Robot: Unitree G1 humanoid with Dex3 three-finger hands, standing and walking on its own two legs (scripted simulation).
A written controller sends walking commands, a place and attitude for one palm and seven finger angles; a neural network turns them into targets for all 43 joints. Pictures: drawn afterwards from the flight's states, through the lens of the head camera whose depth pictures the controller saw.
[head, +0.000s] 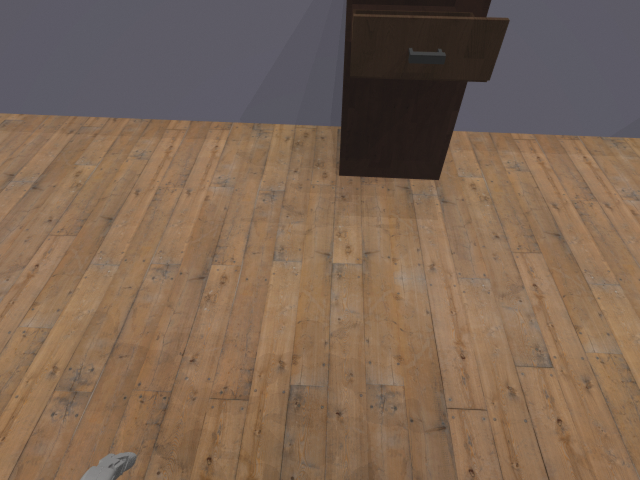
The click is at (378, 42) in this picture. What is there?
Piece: drawer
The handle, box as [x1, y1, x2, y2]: [408, 48, 445, 63]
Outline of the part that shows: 409,48 409,62 444,62 445,54 441,51 441,49 438,49 436,52 416,52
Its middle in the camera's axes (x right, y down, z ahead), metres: +0.32 -0.56 +1.17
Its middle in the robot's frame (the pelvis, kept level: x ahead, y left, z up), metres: +1.27 -0.25 -0.02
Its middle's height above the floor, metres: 0.75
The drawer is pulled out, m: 0.30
